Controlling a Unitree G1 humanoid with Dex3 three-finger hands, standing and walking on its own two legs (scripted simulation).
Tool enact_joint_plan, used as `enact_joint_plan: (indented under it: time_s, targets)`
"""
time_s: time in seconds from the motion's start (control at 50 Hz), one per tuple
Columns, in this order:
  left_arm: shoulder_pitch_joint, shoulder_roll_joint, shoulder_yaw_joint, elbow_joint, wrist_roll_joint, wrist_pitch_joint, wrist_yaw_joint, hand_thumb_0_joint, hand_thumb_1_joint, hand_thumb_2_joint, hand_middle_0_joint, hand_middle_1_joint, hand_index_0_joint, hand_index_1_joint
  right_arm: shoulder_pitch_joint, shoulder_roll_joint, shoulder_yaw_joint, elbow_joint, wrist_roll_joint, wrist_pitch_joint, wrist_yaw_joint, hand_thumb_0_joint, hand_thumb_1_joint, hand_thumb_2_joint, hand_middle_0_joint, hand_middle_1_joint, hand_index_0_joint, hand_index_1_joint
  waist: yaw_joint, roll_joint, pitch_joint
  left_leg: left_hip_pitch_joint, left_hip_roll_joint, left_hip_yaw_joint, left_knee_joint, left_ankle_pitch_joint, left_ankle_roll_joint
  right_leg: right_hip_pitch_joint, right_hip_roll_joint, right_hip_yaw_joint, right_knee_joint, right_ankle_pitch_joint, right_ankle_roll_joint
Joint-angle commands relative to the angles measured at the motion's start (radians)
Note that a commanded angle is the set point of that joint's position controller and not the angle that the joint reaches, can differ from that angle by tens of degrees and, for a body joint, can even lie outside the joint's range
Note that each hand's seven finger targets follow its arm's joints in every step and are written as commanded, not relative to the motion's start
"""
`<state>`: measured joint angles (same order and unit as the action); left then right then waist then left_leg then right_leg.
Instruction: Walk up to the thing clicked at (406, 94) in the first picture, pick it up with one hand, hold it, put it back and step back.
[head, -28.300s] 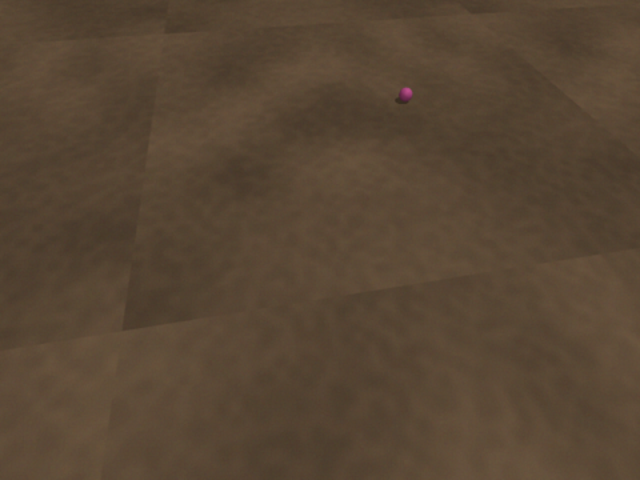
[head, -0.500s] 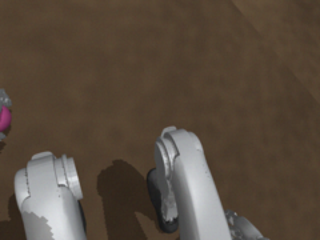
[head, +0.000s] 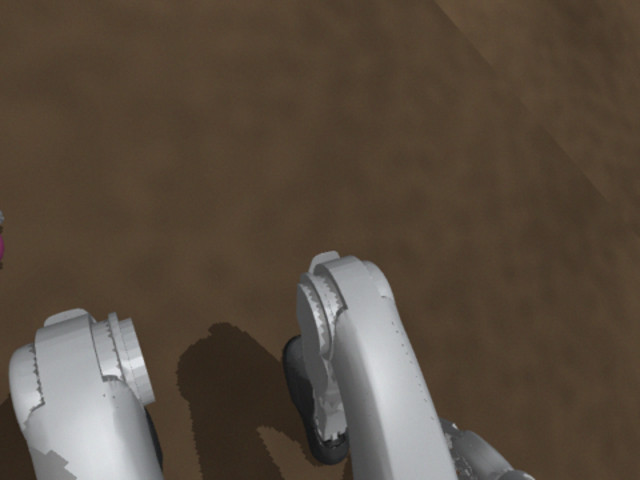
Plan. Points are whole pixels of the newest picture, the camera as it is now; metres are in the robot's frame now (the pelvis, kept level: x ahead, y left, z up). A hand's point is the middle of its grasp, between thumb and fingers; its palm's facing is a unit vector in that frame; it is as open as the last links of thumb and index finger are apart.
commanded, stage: rest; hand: left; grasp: from above
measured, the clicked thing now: out of the picture +0.41 +0.32 -0.23
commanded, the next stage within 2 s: open in 0.68 s
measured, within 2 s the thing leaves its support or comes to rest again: rests again in 0.38 s
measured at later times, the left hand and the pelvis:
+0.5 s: hand out of the picture +0.40 +0.32 -0.23, palm faces -0.43 -0.15 -0.89, open 9.7 cm; pelvis +0.00 +0.00 +0.00, yaw -1 degrees
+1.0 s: hand out of the picture +0.40 +0.32 -0.23, palm faces -0.43 -0.14 -0.89, open 10.0 cm; pelvis +0.00 +0.01 +0.00, yaw -2 degrees
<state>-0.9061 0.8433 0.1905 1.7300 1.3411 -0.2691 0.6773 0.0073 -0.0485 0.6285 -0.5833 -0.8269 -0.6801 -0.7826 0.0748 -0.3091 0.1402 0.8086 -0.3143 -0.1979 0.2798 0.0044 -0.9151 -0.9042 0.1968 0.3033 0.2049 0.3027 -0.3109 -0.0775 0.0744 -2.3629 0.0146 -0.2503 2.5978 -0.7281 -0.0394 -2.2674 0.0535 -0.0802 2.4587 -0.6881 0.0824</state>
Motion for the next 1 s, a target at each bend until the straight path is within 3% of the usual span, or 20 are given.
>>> enact_joint_plan:
  time_s: [0.0,0.06,0.14,0.16,0.18,0.28,0.4,0.44,0.5,0.64,0.66,0.76,0.78,0.84,0.86,0.94,0.98]
  targets:
    - [-0.264,0.226,-0.005,-0.100,-0.015,-0.003,0.050,0.000,0.571,0.913,-0.899,-0.893,-0.927,-0.864,0.153,-0.306,-0.071,-0.014,0.004,-0.014,-0.001,0.000,-0.906,-0.903,0.200,0.300,0.200,0.300,-0.032,0.412,-0.612,0.480,-0.001,0.149,-0.264,0.205,0.049,0.307,0.024,-0.169,-0.208,0.255,-0.085]
    - [-0.256,0.261,0.016,-0.083,-0.013,0.004,0.063,0.000,0.591,0.907,-0.894,-0.904,-0.930,-0.868,0.152,-0.310,-0.067,-0.002,0.000,-0.023,0.006,0.000,-0.903,-0.902,0.200,0.300,0.200,0.300,-0.026,0.414,-0.603,0.476,0.002,0.148,-0.264,0.194,0.047,0.312,0.027,-0.167,-0.214,0.243,-0.090]
    - [-0.260,0.237,-0.017,-0.089,-0.022,0.011,0.061,0.000,0.567,0.890,-0.883,-0.896,-0.917,-0.861,0.137,-0.318,-0.061,-0.015,-0.004,-0.039,0.015,0.000,-0.905,-0.903,0.200,0.300,0.200,0.300,-0.036,0.418,-0.599,0.474,0.003,0.146,-0.260,0.190,0.049,0.319,0.028,-0.168,-0.219,0.242,-0.088]
    - [-0.254,0.225,-0.015,-0.077,-0.030,0.011,0.061,0.000,0.563,0.890,-0.890,-0.888,-0.920,-0.857,0.139,-0.319,-0.060,-0.015,-0.003,-0.042,0.017,0.000,-0.907,-0.904,0.200,0.300,0.200,0.300,-0.036,0.405,-0.604,0.485,0.005,0.142,-0.262,0.206,0.048,0.321,0.028,-0.176,-0.215,0.256,-0.084]
    - [-0.235,0.272,0.015,-0.060,-0.024,0.015,0.066,0.000,0.566,0.901,-0.881,-0.898,-0.913,-0.864,0.148,-0.319,-0.053,0.001,0.000,-0.041,0.018,0.000,-0.904,-0.902,0.200,0.300,0.200,0.300,-0.028,0.411,-0.601,0.475,0.008,0.138,-0.260,0.208,0.047,0.326,0.031,-0.174,-0.212,0.259,-0.088]
    - [-0.250,0.253,-0.004,-0.077,-0.031,0.018,0.066,0.000,0.581,0.898,-0.892,-0.909,-0.927,-0.873,0.140,-0.330,-0.055,-0.012,-0.007,-0.053,0.027,0.000,-0.905,-0.903,0.200,0.300,0.200,0.300,-0.042,0.420,-0.596,0.478,0.008,0.137,-0.262,0.197,0.048,0.337,0.033,-0.173,-0.220,0.249,-0.089]
    - [-0.232,0.287,0.021,-0.074,-0.035,0.013,0.073,0.000,0.568,0.886,-0.868,-0.925,-0.909,-0.882,0.136,-0.333,-0.044,-0.009,-0.008,-0.057,0.032,0.000,-0.905,-0.903,0.200,0.300,0.200,0.300,-0.032,0.428,-0.598,0.490,0.009,0.126,-0.271,0.219,0.042,0.346,0.031,-0.185,-0.211,0.262,-0.089]
    - [-0.242,0.267,-0.003,-0.056,-0.033,0.015,0.065,0.000,0.564,0.896,-0.861,-0.943,-0.903,-0.899,0.131,-0.325,-0.036,-0.012,-0.008,-0.058,0.035,0.000,-0.905,-0.904,0.200,0.300,0.200,0.300,-0.046,0.410,-0.575,0.470,0.011,0.127,-0.255,0.207,0.046,0.341,0.034,-0.181,-0.213,0.261,-0.088]
    - [-0.243,0.269,-0.004,-0.047,-0.040,0.009,0.066,0.000,0.550,0.916,-0.856,-0.934,-0.891,-0.897,0.141,-0.334,-0.034,-0.012,-0.008,-0.062,0.033,0.000,-0.904,-0.903,0.200,0.300,0.200,0.300,-0.055,0.408,-0.568,0.474,0.010,0.127,-0.250,0.213,0.048,0.338,0.031,-0.181,-0.216,0.270,-0.086]
    - [-0.236,0.279,-0.016,-0.037,-0.034,0.001,0.070,0.000,0.573,0.860,-0.854,-0.939,-0.904,-0.888,0.135,-0.344,-0.023,-0.015,-0.012,-0.073,0.038,0.000,-0.904,-0.903,0.200,0.300,0.200,0.300,-0.052,0.418,-0.564,0.486,0.012,0.119,-0.265,0.206,0.044,0.344,0.037,-0.188,-0.214,0.255,-0.087]
    - [-0.262,0.268,-0.035,-0.051,-0.036,0.000,0.068,0.000,0.578,0.879,-0.861,-0.938,-0.906,-0.891,0.118,-0.347,-0.026,-0.020,-0.008,-0.078,0.038,0.000,-0.903,-0.903,0.200,0.300,0.200,0.300,-0.054,0.415,-0.546,0.479,0.012,0.116,-0.260,0.188,0.042,0.322,0.032,-0.190,-0.210,0.242,-0.088]
    - [-0.246,0.288,-0.030,-0.051,-0.040,0.006,0.076,0.000,0.561,0.850,-0.845,-0.923,-0.892,-0.875,0.111,-0.347,-0.018,-0.023,-0.006,-0.088,0.042,0.000,-0.903,-0.903,0.200,0.300,0.200,0.300,-0.047,0.395,-0.532,0.457,0.013,0.112,-0.262,0.159,0.045,0.321,0.034,-0.190,-0.225,0.209,-0.088]
    - [-0.243,0.287,-0.020,-0.048,-0.037,0.008,0.078,0.000,0.481,0.916,-0.765,-0.933,-0.812,-0.899,0.132,-0.360,-0.025,-0.023,-0.008,-0.086,0.042,0.000,-0.896,-0.900,0.201,0.300,0.201,0.300,-0.055,0.399,-0.549,0.476,0.013,0.110,-0.269,0.183,0.043,0.334,0.035,-0.192,-0.220,0.232,-0.088]
    - [-0.241,0.284,-0.015,-0.046,-0.038,0.012,0.079,0.000,0.241,0.907,-0.555,-0.936,-0.582,-0.909,0.130,-0.350,-0.018,-0.022,-0.010,-0.091,0.046,0.000,-0.895,-0.900,0.201,0.300,0.201,0.300,-0.054,0.410,-0.550,0.488,0.014,0.106,-0.265,0.206,0.041,0.330,0.032,-0.197,-0.210,0.251,-0.085]
    - [-0.245,0.271,-0.034,-0.048,-0.040,0.012,0.073,0.000,0.161,0.910,-0.514,-0.945,-0.539,-0.918,0.110,-0.343,-0.011,-0.023,-0.007,-0.096,0.049,0.000,-0.893,-0.900,0.201,0.301,0.201,0.300,-0.054,0.407,-0.527,0.473,0.013,0.108,-0.257,0.187,0.042,0.314,0.027,-0.196,-0.204,0.235,-0.085]
    - [-0.256,0.296,-0.016,-0.065,-0.039,0.010,0.080,0.000,-0.111,0.892,-0.358,-0.963,-0.383,-0.937,0.120,-0.363,-0.027,-0.018,-0.008,-0.096,0.047,0.000,-0.893,-0.901,0.201,0.301,0.201,0.301,-0.051,0.428,-0.537,0.481,0.016,0.101,-0.276,0.182,0.039,0.319,0.032,-0.196,-0.216,0.228,-0.088]
    - [-0.248,0.281,-0.032,-0.058,-0.038,0.012,0.073,0.000,-0.191,0.905,-0.297,-0.978,-0.319,-0.955,0.112,-0.348,-0.017,-0.022,-0.007,-0.100,0.051,0.000,-0.892,-0.900,0.201,0.301,0.201,0.301,-0.055,0.423,-0.538,0.485,0.014,0.109,-0.261,0.184,0.040,0.328,0.030,-0.191,-0.209,0.235,-0.086]
